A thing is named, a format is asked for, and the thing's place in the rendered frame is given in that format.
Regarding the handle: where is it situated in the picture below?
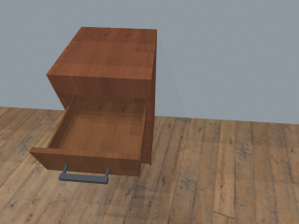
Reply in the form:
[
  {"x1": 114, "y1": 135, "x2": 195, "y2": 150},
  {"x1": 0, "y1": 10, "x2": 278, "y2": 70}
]
[{"x1": 58, "y1": 163, "x2": 110, "y2": 185}]

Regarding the cabinet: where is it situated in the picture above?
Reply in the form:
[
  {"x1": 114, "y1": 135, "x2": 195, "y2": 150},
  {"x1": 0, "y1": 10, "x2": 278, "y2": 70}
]
[{"x1": 46, "y1": 26, "x2": 157, "y2": 164}]

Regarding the drawer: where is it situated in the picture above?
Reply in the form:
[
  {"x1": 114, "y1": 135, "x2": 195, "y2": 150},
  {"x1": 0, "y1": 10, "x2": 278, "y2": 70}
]
[{"x1": 29, "y1": 94, "x2": 148, "y2": 177}]

